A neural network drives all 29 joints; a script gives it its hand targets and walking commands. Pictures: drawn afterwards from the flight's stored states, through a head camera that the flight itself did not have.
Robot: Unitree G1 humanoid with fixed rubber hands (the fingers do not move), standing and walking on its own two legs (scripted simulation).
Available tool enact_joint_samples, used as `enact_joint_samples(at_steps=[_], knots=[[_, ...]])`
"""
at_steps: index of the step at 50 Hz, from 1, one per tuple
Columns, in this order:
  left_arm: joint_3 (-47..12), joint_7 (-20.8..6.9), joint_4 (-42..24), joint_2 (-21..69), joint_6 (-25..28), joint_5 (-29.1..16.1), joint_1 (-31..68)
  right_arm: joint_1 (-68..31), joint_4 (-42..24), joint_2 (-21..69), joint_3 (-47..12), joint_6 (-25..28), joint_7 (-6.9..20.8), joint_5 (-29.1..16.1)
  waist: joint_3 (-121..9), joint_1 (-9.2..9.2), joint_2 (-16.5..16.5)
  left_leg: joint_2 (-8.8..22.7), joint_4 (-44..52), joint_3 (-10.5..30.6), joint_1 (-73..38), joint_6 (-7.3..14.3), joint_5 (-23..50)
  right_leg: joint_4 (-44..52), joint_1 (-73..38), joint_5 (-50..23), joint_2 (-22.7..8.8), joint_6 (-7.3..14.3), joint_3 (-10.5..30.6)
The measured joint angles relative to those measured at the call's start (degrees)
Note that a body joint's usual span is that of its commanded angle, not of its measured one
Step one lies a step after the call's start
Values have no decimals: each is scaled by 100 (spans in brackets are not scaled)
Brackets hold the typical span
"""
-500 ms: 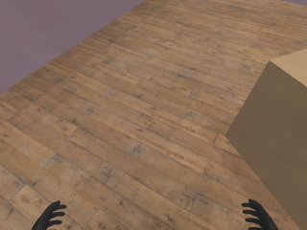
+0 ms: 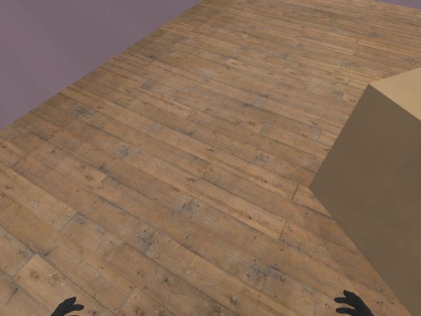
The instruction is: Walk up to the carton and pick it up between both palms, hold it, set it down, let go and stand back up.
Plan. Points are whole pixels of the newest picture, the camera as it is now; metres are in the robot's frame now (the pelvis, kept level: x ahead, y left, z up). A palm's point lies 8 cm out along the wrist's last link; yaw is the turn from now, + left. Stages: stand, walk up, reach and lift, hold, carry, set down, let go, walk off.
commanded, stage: stand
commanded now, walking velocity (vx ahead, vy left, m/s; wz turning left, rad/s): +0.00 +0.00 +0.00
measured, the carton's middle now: out of the picture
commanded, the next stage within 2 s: none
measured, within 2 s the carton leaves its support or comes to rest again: neither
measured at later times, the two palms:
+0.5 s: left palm out of the picture +0.07 +0.30 -0.10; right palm out of the picture +0.08 -0.30 -0.10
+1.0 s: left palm out of the picture +0.04 +0.30 -0.10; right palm out of the picture +0.05 -0.30 -0.10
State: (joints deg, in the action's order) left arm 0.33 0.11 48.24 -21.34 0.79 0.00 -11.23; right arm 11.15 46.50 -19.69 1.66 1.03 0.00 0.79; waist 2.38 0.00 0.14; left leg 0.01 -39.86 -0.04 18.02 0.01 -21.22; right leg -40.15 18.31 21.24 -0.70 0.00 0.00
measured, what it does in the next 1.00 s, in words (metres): stands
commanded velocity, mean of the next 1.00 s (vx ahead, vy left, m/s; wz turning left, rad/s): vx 0.00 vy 0.00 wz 0.00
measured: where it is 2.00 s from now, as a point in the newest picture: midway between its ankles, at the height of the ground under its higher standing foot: outside the picture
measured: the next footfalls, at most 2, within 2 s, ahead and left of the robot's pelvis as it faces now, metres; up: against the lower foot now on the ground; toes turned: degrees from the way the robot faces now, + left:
none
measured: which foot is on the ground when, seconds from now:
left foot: down 0.00-1.00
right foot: down 0.00-1.00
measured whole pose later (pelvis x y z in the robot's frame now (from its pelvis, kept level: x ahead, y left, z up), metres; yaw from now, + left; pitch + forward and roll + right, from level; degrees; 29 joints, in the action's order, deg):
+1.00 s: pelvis -0.02 +0.00 +0.01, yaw +0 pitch +0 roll +0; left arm 0.3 0.1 57.9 -21.9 0.8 0.0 -11.2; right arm 11.1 56.5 -20.0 0.3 1.2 0.0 0.8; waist 0.3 0.0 0.2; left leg 0.0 -32.9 0.0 17.0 0.0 -15.6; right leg -34.0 17.7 16.1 -0.7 0.0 0.0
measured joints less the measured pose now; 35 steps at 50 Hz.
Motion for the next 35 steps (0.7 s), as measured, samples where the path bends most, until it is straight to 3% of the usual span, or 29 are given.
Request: enact_joint_samples(at_steps=[35], knots=[[0, 0, 726, -63, 0, 0, 2, -1, 771, -28, -101, 9, 0, 0, -76, 0, 9, 0, 358, 0, -12, 0, 299, 307, 11, -272, 1, 0, 0]])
